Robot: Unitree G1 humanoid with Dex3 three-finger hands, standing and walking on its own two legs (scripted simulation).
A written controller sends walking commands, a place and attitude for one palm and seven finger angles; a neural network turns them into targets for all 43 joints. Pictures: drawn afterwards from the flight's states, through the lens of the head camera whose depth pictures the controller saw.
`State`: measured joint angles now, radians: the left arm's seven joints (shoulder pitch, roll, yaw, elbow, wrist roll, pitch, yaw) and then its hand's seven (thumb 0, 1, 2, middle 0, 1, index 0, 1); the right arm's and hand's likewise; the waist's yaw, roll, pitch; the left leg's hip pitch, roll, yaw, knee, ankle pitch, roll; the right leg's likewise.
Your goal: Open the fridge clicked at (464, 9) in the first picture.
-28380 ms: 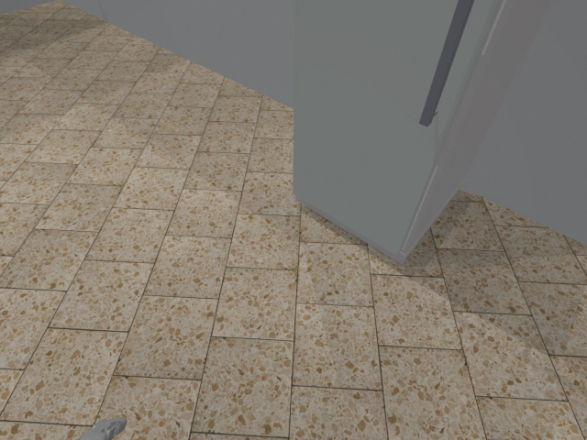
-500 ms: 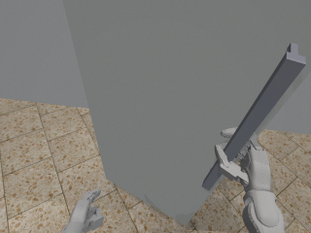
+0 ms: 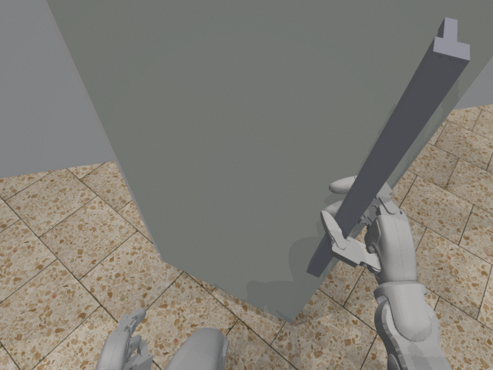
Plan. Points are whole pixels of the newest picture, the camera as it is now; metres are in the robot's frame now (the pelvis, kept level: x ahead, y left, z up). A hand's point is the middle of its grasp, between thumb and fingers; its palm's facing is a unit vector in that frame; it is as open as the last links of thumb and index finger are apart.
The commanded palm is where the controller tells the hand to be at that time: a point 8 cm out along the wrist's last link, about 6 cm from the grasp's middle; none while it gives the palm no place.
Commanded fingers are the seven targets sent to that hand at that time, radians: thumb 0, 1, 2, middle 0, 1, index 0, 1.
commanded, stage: walk backward, drawing the door open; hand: right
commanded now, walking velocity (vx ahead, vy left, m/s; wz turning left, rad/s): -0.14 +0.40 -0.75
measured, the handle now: (356, 193) +0.33 -0.09 +0.15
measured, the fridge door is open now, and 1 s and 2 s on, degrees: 39 64 72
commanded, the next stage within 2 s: stop walking and hold the door back in 1.20 s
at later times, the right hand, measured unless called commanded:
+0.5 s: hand (281, 296) +0.19 +0.00 +0.13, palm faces +0.36 +0.92 -0.16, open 6.8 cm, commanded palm +0.15 -0.03 +0.13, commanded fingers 0.00 -0.90 -0.90 0.45 1.40 0.45 1.40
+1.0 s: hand (201, 346) +0.13 +0.07 +0.13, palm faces +0.77 +0.61 -0.17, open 6.5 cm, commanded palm +0.07 +0.07 +0.12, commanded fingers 0.00 -0.90 -0.90 0.45 1.40 0.45 1.40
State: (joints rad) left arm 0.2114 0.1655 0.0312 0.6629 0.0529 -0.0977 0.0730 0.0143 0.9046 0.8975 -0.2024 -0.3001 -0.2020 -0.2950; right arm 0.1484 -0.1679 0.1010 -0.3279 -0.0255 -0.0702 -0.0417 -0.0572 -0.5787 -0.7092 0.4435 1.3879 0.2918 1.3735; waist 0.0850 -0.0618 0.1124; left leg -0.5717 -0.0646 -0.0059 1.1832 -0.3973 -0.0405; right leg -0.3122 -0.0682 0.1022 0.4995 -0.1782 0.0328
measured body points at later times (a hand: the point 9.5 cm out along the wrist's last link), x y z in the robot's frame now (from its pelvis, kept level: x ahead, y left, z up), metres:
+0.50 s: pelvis -0.03 +0.23 +0.01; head +0.05 +0.17 +0.44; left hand +0.22 +0.35 -0.09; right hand +0.17 -0.05 +0.14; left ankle +0.08 +0.35 -0.65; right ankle -0.05 +0.07 -0.74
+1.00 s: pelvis +0.04 +0.40 -0.01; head +0.07 +0.32 +0.43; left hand +0.33 +0.45 -0.10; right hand +0.09 +0.05 +0.14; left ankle +0.14 +0.49 -0.66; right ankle +0.00 +0.31 -0.74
